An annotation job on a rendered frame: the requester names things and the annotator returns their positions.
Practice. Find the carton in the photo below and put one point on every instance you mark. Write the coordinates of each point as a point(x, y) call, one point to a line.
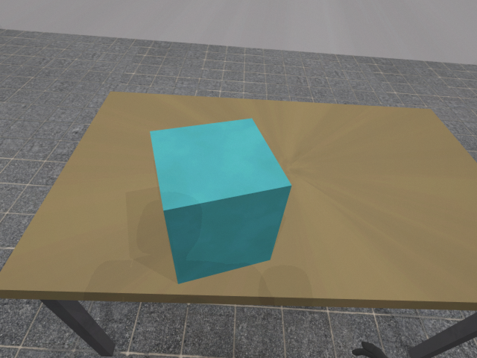
point(223, 196)

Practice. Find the table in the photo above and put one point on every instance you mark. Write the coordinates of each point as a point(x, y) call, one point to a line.
point(382, 213)

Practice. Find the right robot hand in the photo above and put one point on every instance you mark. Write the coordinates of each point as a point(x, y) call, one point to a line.
point(369, 350)

